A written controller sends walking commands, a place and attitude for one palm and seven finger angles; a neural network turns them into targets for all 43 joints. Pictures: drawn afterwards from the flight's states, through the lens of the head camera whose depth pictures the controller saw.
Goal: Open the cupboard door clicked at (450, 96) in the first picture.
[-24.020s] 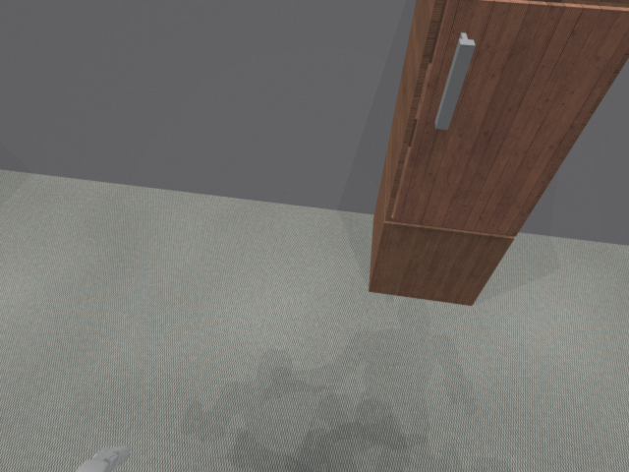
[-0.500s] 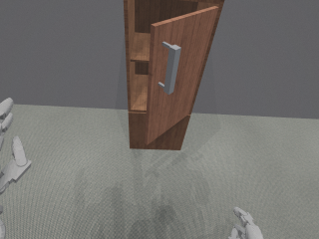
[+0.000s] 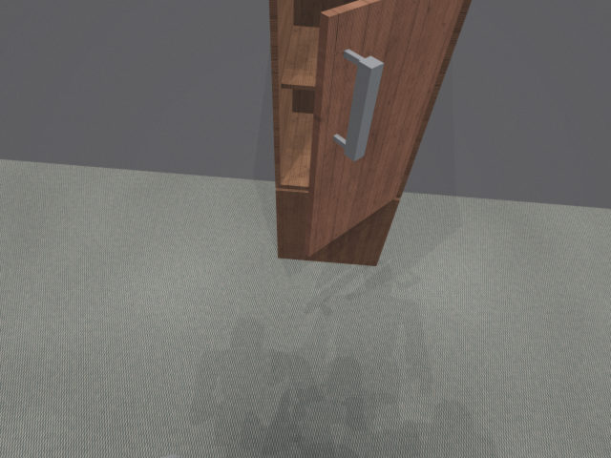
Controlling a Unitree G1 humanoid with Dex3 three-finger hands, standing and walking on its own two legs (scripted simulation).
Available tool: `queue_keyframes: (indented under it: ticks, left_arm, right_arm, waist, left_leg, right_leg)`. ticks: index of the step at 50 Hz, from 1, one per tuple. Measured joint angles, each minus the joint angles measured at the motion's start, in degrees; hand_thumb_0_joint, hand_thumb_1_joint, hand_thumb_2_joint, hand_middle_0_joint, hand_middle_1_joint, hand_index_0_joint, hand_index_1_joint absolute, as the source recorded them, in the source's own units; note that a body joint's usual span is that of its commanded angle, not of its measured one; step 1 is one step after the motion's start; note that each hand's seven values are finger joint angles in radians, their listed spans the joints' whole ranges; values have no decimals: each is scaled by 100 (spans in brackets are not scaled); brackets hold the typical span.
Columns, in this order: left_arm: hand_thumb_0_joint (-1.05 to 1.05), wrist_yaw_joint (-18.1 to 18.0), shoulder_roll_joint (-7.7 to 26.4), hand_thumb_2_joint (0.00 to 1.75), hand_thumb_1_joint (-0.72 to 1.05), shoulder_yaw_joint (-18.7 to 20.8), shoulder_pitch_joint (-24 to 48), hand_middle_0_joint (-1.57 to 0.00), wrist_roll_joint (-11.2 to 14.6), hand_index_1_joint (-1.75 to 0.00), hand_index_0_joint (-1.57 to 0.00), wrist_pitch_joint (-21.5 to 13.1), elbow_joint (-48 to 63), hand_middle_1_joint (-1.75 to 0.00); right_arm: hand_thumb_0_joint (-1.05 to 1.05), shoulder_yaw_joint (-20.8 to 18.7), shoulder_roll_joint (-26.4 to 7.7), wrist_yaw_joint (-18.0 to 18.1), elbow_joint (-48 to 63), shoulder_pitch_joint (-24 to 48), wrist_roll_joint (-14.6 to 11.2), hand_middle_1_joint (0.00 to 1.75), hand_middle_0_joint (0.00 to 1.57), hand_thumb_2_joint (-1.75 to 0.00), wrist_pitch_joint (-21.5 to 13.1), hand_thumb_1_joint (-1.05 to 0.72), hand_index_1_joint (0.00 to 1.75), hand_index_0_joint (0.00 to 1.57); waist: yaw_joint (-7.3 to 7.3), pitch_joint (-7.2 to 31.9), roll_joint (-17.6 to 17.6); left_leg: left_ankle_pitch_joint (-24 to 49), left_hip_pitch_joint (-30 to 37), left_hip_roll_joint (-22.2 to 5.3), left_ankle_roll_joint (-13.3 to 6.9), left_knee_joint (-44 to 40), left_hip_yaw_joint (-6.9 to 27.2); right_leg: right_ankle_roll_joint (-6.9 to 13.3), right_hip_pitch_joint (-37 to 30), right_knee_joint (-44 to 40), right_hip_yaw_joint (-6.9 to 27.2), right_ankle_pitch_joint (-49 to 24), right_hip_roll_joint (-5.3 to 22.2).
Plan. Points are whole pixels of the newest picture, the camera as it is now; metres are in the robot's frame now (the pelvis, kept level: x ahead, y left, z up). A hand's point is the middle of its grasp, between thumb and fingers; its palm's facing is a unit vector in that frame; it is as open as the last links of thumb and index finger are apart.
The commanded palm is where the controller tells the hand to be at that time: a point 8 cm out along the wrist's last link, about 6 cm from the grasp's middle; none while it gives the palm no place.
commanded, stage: let the arm hang, fingers relaxed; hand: left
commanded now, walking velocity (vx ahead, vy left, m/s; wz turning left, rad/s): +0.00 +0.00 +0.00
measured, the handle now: (352, 107) +0.63 -0.05 +0.11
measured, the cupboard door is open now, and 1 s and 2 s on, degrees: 44 44 44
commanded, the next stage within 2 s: look to check the result in 0.78 s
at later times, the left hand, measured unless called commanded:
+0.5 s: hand out of the picture -0.01 +0.22 -0.16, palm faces +0.00 -0.98 -0.20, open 7.4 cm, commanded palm none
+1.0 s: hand out of the picture -0.01 +0.21 -0.16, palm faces +0.00 -0.99 -0.15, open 7.4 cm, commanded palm none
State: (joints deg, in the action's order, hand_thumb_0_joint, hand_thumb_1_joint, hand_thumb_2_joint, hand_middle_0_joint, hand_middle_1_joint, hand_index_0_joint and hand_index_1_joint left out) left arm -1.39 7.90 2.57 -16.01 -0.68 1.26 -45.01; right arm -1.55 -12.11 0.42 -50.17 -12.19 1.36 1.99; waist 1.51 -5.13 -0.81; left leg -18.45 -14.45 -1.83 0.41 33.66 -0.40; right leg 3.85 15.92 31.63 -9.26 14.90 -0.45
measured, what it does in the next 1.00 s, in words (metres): shifts its weight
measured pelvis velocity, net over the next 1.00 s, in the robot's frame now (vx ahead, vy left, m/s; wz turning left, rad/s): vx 0.01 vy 0.06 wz -0.04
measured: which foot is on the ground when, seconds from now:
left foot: down 0.00-1.00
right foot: down 0.00-1.00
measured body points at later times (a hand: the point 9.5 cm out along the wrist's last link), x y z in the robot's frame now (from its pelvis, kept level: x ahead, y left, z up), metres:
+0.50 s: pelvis +0.00 +0.05 +0.01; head +0.01 +0.03 +0.46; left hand -0.01 +0.27 -0.14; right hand -0.03 -0.16 -0.16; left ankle +0.00 +0.12 -0.73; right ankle +0.03 -0.08 -0.73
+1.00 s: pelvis +0.01 +0.06 +0.01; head +0.02 +0.05 +0.46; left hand -0.01 +0.26 -0.15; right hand -0.03 -0.14 -0.15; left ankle +0.00 +0.12 -0.73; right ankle +0.03 -0.08 -0.73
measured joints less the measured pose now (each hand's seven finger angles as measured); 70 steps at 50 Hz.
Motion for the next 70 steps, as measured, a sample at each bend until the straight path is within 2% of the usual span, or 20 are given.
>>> queue_keyframes:
  ticks: [5,13,19,32,39,70]
  left_arm:
    - [-4,47,271,90,100,-45,88,-20,-27,-30,-21,44,-862,-30]
    - [0,87,186,90,93,-171,-12,-20,-12,-30,-20,-43,-1769,-30]
    - [0,30,140,90,91,-174,-64,-19,-8,-30,-20,-93,-2071,-30]
    - [1,-17,-184,90,91,-222,-16,-19,-25,-30,-20,-131,-2211,-30]
    - [1,-17,-245,90,92,-206,-83,-20,-24,-30,-20,-138,-2238,-30]
    - [1,-53,-205,90,91,-182,-49,-19,-19,-30,-20,-155,-2187,-30]
  right_arm:
    - [1,119,224,95,-665,-309,67,30,20,-90,62,-91,30,20]
    - [1,196,317,147,-1096,-414,13,30,20,-90,-65,-91,30,20]
    - [1,229,410,140,-1370,-466,-1,30,20,-90,-133,-92,30,20]
    - [0,238,557,172,-1646,-580,-13,30,20,-90,-194,-91,30,20]
    - [0,212,563,190,-1650,-616,-8,30,20,-90,-204,-91,30,20]
    - [0,218,567,206,-1656,-494,-19,30,20,-90,-261,-91,30,20]
  waist:
    - [-176,128,-187]
    - [-149,228,217]
    - [-126,247,319]
    - [-89,294,154]
    - [-82,293,118]
    - [-72,248,131]
  left_leg:
    - [119,183,-3,-39,-208,29]
    - [444,516,232,-228,-867,-161]
    - [533,625,351,-322,-1066,-277]
    - [492,683,432,-412,-1064,-393]
    - [465,662,453,-442,-1047,-414]
    - [342,760,488,-481,-1096,-433]
  right_leg:
    - [-81,-347,-516,-31,-233,-51]
    - [-265,-548,-969,154,-520,146]
    - [-354,-521,-938,276,-528,258]
    - [-444,-485,-801,401,-463,339]
    - [-474,-455,-780,426,-446,359]
    - [-537,-518,-770,458,-306,386]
